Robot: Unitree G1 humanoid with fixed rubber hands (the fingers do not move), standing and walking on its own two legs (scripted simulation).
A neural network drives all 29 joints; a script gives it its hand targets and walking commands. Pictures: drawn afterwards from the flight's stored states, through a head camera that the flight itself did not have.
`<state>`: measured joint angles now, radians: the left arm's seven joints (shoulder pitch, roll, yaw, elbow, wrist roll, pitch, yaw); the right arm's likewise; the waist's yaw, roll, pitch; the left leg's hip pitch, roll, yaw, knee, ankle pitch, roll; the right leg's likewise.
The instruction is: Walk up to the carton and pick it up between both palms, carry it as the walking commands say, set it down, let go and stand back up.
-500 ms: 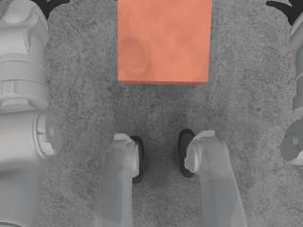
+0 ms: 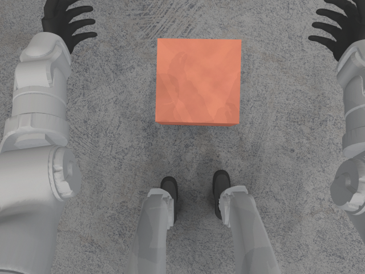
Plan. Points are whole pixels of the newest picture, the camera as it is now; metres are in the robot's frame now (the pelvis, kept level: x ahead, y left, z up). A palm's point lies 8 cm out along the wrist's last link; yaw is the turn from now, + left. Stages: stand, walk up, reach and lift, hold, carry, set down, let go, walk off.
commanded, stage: set down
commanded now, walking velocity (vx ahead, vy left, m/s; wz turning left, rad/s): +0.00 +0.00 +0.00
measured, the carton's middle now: (197, 86) +0.57 -0.02 -0.56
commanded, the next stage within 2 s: let go in 0.04 s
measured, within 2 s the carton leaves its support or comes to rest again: neither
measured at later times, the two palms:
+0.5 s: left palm (40, 96) +0.44 +0.24 -0.02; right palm out of the picture +0.42 -0.27 -0.02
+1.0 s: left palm out of the picture +0.25 +0.24 +0.06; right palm out of the picture +0.24 -0.23 +0.06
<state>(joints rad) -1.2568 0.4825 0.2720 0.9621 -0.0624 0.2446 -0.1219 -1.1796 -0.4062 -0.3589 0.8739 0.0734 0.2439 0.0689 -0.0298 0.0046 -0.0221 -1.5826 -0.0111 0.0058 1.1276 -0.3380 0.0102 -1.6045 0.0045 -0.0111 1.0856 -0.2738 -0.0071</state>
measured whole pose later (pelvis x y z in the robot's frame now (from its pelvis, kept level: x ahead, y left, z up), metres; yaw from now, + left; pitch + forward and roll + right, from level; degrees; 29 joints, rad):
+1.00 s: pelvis +0.08 +0.00 +0.13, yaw +1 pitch +2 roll +0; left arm 0.19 0.23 0.06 0.45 0.00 0.04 -0.06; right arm 0.23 -0.22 -0.05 0.42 0.02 0.05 0.08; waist -0.02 0.00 0.07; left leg -0.25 -0.02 -0.01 0.47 -0.27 0.01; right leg -0.27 0.01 -0.02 0.46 -0.23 -0.01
